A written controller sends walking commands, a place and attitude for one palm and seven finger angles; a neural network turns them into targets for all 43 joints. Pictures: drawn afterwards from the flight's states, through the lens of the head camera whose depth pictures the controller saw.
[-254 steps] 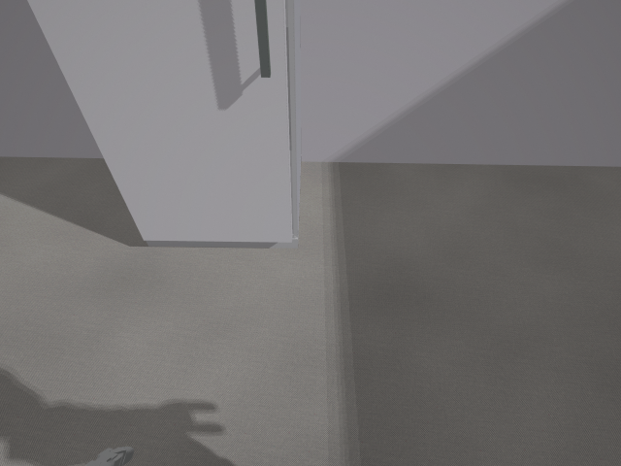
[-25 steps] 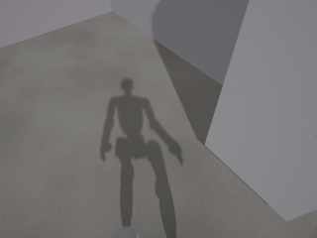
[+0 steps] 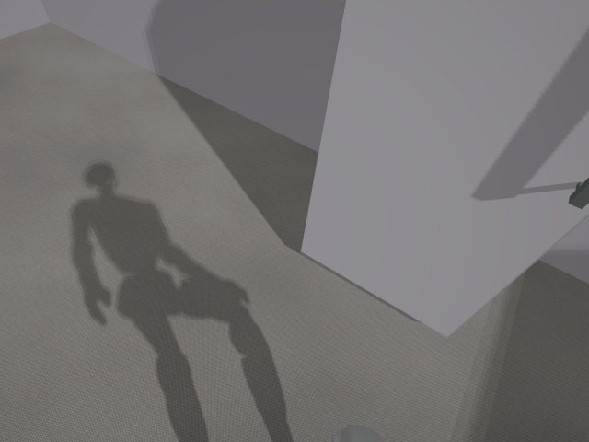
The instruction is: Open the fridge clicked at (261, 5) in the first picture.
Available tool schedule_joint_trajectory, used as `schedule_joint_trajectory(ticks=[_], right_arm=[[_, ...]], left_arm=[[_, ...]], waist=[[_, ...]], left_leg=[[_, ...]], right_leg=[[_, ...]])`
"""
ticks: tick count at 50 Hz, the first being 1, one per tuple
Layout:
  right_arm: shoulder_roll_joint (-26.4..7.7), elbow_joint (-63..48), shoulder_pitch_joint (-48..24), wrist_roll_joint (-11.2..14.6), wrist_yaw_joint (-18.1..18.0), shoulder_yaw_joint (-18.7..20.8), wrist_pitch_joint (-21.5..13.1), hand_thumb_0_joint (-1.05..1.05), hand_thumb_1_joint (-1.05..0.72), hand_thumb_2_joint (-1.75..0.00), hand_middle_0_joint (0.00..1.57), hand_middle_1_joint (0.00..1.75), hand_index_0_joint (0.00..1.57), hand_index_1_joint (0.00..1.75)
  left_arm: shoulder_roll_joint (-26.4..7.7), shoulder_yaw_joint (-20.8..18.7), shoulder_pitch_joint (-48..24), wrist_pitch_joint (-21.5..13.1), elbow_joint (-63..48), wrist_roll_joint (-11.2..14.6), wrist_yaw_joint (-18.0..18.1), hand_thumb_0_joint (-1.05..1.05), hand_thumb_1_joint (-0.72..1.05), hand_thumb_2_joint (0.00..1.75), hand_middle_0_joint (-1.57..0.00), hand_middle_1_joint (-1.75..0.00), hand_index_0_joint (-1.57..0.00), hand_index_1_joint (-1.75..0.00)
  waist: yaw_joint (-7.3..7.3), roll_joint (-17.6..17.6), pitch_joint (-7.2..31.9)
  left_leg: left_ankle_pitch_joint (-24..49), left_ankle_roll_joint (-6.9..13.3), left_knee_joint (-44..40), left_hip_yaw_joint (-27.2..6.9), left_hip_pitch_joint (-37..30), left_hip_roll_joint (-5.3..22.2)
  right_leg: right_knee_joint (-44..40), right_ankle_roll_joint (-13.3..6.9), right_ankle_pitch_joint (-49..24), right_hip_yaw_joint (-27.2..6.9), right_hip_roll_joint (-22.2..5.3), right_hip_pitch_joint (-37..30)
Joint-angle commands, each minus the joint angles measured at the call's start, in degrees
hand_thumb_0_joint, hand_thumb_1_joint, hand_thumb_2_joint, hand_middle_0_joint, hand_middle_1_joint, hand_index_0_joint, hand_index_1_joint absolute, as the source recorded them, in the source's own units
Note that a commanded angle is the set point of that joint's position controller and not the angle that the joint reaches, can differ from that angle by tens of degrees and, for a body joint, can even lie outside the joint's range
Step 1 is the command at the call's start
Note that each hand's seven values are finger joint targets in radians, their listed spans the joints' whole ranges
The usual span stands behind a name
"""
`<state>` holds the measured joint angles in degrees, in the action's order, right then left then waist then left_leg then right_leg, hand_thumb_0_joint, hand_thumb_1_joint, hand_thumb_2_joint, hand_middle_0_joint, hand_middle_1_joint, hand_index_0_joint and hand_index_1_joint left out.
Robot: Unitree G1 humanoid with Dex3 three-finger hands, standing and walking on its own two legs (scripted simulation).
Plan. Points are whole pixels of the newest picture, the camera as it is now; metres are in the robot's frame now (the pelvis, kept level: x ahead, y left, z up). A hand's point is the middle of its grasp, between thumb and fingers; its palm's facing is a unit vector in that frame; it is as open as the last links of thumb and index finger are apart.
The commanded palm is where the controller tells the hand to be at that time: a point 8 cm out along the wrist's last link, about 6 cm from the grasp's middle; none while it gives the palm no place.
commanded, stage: turn to face it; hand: right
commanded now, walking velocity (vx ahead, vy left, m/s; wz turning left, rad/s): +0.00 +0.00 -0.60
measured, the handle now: out of the picture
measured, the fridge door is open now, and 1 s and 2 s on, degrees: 0 0 0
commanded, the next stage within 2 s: take the last steps up to it in 0.80 s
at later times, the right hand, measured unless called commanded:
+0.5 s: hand out of the picture +0.03 -0.31 -0.17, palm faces +0.30 +0.92 -0.25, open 7.4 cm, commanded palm none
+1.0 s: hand out of the picture -0.02 -0.20 -0.15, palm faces +0.45 +0.85 -0.27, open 7.4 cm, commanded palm none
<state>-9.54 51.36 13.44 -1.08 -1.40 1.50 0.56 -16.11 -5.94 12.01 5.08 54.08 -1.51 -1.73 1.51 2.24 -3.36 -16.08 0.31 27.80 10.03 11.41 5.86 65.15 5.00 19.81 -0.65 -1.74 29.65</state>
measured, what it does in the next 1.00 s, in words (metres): steps on the spot, turning right: right foot, then left foot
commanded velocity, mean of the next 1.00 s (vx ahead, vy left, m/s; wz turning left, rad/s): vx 0.04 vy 0.00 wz -0.37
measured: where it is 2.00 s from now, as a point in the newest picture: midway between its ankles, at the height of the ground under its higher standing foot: outside the picture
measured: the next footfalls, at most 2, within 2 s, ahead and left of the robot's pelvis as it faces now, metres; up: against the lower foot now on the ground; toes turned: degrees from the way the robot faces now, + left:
right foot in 0.20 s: +0.01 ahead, -0.15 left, +0.00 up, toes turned -14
left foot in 0.78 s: +0.08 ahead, +0.06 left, +0.00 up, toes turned -19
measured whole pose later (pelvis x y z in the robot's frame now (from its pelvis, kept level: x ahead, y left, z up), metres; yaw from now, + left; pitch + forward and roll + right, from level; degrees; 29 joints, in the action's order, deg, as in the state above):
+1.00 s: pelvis +0.00 +0.00 +0.00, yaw -27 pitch -2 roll -2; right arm -8.4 54.5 13.2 -1.0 -1.4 1.4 0.1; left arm -14.2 -4.9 15.0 4.1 57.9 -1.6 -0.6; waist 1.3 3.2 -2.2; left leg -13.8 2.2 26.7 6.7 11.2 2.8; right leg 63.2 3.0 20.0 -2.4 -0.9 25.3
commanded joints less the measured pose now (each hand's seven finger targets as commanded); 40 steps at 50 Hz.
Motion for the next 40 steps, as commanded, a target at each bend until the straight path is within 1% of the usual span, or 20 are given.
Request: schedule_joint_trajectory(ticks=[1,6,8,9,10,11,12,13,15,17,20,22,27,31,35,36,37,38,39,40], right_arm=[[-13.0,-2.8,3.7,-0.4,-0.6,3.5,-1.1,0.00,-0.90,-0.90,0.20,0.30,0.20,0.30],[-15.5,-2.0,3.2,-0.8,-0.4,4.6,-0.5,0.00,-0.90,-0.90,0.20,0.30,0.20,0.30],[-15.9,-1.9,2.0,-0.4,-0.2,4.8,-0.1,0.00,-0.90,-0.90,0.20,0.30,0.20,0.30],[-15.4,-2.0,1.6,0.1,-0.1,4.8,0.2,0.00,-0.90,-0.90,0.20,0.30,0.20,0.30],[-12.7,-3.3,2.0,0.5,0.3,4.5,0.5,0.00,-0.90,-0.90,0.20,0.30,0.20,0.30],[-8.9,-5.9,-0.8,0.5,0.5,3.1,0.7,0.00,-0.90,-0.90,0.20,0.30,0.20,0.30],[-10.3,-6.4,-3.4,0.1,0.1,3.1,1.3,0.00,-0.90,-0.90,0.20,0.30,0.20,0.30],[-9.5,-5.5,-5.3,-0.1,-0.1,3.3,1.6,0.00,-0.90,-0.90,0.20,0.30,0.20,0.30],[-10.1,-4.1,-5.4,0.3,0.4,3.7,1.2,0.00,-0.90,-0.90,0.20,0.30,0.20,0.30],[-10.0,-2.8,-3.1,0.3,0.8,3.8,1.1,0.00,-0.90,-0.90,0.20,0.30,0.20,0.30],[-10.2,-2.2,-2.1,0.2,0.6,3.7,1.4,0.00,-0.90,-0.90,0.20,0.30,0.20,0.30],[-10.0,-2.5,-3.5,0.2,0.4,3.6,1.4,0.00,-0.90,-0.90,0.20,0.30,0.20,0.30],[-9.3,-4.3,-7.9,0.5,0.1,3.2,1.4,0.00,-0.90,-0.90,0.20,0.30,0.20,0.30],[-8.2,-5.0,-9.2,0.7,-0.1,2.6,1.0,0.00,-0.90,-0.90,0.20,0.30,0.20,0.30],[-7.6,-3.8,-5.2,1.1,-0.4,2.5,0.4,0.00,-0.90,-0.90,0.20,0.30,0.20,0.30],[-8.2,-3.1,-3.1,1.0,-0.5,2.5,0.0,0.00,-0.90,-0.90,0.20,0.30,0.20,0.30],[-9.1,-2.4,-1.0,0.9,-0.6,2.7,-0.6,0.00,-0.90,-0.90,0.20,0.30,0.20,0.30],[-12.6,-1.9,0.5,0.3,-1.0,3.3,-1.3,0.00,-0.90,-0.90,0.20,0.30,0.20,0.30],[-16.4,-1.7,1.8,-0.2,-1.1,4.0,-1.6,0.00,-0.90,-0.90,0.20,0.30,0.20,0.30],[-16.3,-2.2,2.2,0.0,-0.9,3.6,-1.3,0.00,-0.90,-0.90,0.20,0.30,0.20,0.30]], left_arm=[[-2.5,0.2,-6.9,-1.4,-6.1,0.3,-0.1,0.00,0.90,0.90,-0.20,-0.30,-0.20,-0.30],[-1.5,1.2,-7.1,-2.5,-6.4,0.9,0.0,0.00,0.90,0.90,-0.20,-0.30,-0.20,-0.30],[-2.4,1.1,-3.3,-3.1,-5.7,0.8,0.2,0.00,0.90,0.90,-0.20,-0.30,-0.20,-0.30],[-4.3,0.6,-0.1,-3.6,-4.9,0.7,0.1,0.00,0.90,0.90,-0.20,-0.30,-0.20,-0.30],[-10.1,-0.8,3.6,-4.3,-4.3,0.3,0.4,0.00,0.90,0.90,-0.20,-0.30,-0.20,-0.30],[-15.6,-2.0,7.0,-4.2,-4.0,0.7,0.8,0.00,0.90,0.90,-0.20,-0.30,-0.20,-0.30],[-15.2,-1.8,9.0,-3.8,-2.7,0.7,1.1,0.00,0.90,0.90,-0.20,-0.30,-0.20,-0.30],[-12.6,-1.4,7.6,-4.2,-2.3,0.5,1.9,0.00,0.90,0.90,-0.20,-0.30,-0.20,-0.30],[-9.5,-0.2,1.9,-4.4,-4.1,0.3,2.5,0.00,0.90,0.90,-0.20,-0.30,-0.20,-0.30],[-8.0,0.4,-0.5,-4.9,-4.9,0.4,2.5,0.00,0.90,0.90,-0.20,-0.30,-0.20,-0.30],[-7.7,0.5,0.4,-5.1,-4.8,0.6,2.5,0.00,0.90,0.90,-0.20,-0.30,-0.20,-0.30],[-7.3,0.5,1.9,-5.1,-4.4,0.5,2.6,0.00,0.90,0.90,-0.20,-0.30,-0.20,-0.30],[-7.0,0.3,4.0,-4.8,-3.8,0.2,2.6,0.00,0.90,0.90,-0.20,-0.30,-0.20,-0.30],[-6.6,0.1,4.3,-4.4,-3.4,-0.1,2.7,0.00,0.90,0.90,-0.20,-0.30,-0.20,-0.30],[-6.3,0.2,2.9,-4.2,-3.2,-0.1,2.6,0.00,0.90,0.90,-0.20,-0.30,-0.20,-0.30],[-6.0,0.2,2.3,-4.2,-3.1,0.2,2.6,0.00,0.90,0.90,-0.20,-0.30,-0.20,-0.30],[-5.0,0.4,2.2,-4.3,-3.0,0.6,2.4,0.00,0.90,0.90,-0.20,-0.30,-0.20,-0.30],[-1.8,0.9,3.6,-4.5,-3.0,1.2,2.1,0.00,0.90,0.90,-0.20,-0.30,-0.20,-0.30],[0.2,1.3,2.8,-4.4,-4.6,1.1,2.1,0.00,0.90,0.90,-0.20,-0.30,-0.20,-0.30],[-2.3,0.4,2.6,-3.5,-4.6,0.8,2.4,0.00,0.90,0.90,-0.20,-0.30,-0.20,-0.30]], waist=[[-3.71,-12.9,2.5],[-4.28,-15.6,5.1],[-2.18,-14.3,7.1],[-0.30,-10.4,8.8],[1.69,4.1,11.6],[3.39,17.2,11.6],[4.24,11.8,11.6],[3.85,12.6,9.6],[1.59,9.2,6.2],[-0.34,6.3,5.9],[-0.77,5.6,6.4],[-0.30,4.5,6.3],[0.89,5.6,5.0],[1.13,6.1,4.9],[-0.75,6.5,6.0],[-1.98,4.9,6.6],[-2.87,2.3,7.4],[-2.95,-7.6,9.6],[-3.54,-18.5,7.9],[-3.73,-13.3,7.8]], left_leg=[[21.6,6.3,-8.1,-8.6,-8.4,14.6],[27.6,6.3,-3.0,-5.3,-8.3,16.7],[26.6,3.5,2.4,-1.7,-6.6,15.5],[22.5,0.8,8.7,0.5,-2.4,14.1],[6.9,-3.1,20.6,2.4,9.3,8.6],[-23.0,-6.6,31.1,-0.2,23.1,2.5],[-22.3,-5.5,36.4,-5.5,22.7,3.0],[-18.5,-5.4,38.3,-7.5,24.2,3.3],[-11.3,-5.7,40.7,-8.9,24.0,2.5],[-7.1,-6.3,40.7,-8.5,22.1,1.8],[-4.1,-6.9,39.1,-9.1,20.9,0.9],[-4.0,-7.1,37.4,-9.6,21.0,0.7],[-6.7,-7.0,29.9,-10.2,19.6,-0.5],[-9.2,-6.0,20.7,-9.7,14.6,-2.4],[-3.9,-4.4,8.8,-8.9,4.4,-4.6],[1.4,-4.2,1.7,-9.1,-0.2,-4.3],[7.9,-4.0,-5.9,-10.0,-6.6,-2.3],[14.3,-1.4,-9.1,-18.6,-15.2,7.2],[26.0,5.5,-9.1,-29.8,-14.9,19.6],[25.4,9.5,-9.4,-28.0,-7.3,22.0]], right_leg=[[-6.5,0.5,4.0,2.5,-1.0,3.7],[-22.4,-1.2,6.3,6.5,-0.5,-5.7],[-32.7,-1.9,-1.5,8.1,0.2,-12.4],[-40.5,-2.6,-9.9,6.7,-0.2,-20.0],[-44.0,-6.6,-23.2,-6.5,-9.7,-30.4],[-43.6,-13.0,-46.5,-21.1,-22.3,-35.0],[-42.3,-16.9,-47.3,-18.3,-24.0,-32.4],[-42.9,-15.4,-47.5,-16.5,-19.9,-30.5],[-42.3,-13.8,-46.3,-12.3,-14.8,-27.1],[-43.0,-12.2,-45.8,-9.2,-12.0,-26.2],[-44.0,-12.1,-43.9,-8.9,-10.6,-26.8],[-44.4,-12.7,-43.4,-10.8,-10.9,-27.4],[-44.6,-14.9,-40.4,-15.8,-11.4,-27.2],[-43.1,-15.5,-40.5,-18.2,-11.0,-25.3],[-41.3,-14.1,-38.0,-19.1,-9.1,-19.7],[-39.3,-12.8,-35.5,-18.6,-8.2,-17.9],[-36.7,-10.1,-27.8,-16.8,-5.8,-14.0],[-29.6,-6.3,-13.7,-11.4,-1.1,-6.1],[-19.1,-3.1,12.1,-3.2,5.9,1.5],[-9.9,-3.4,15.4,-4.9,4.1,-1.3]])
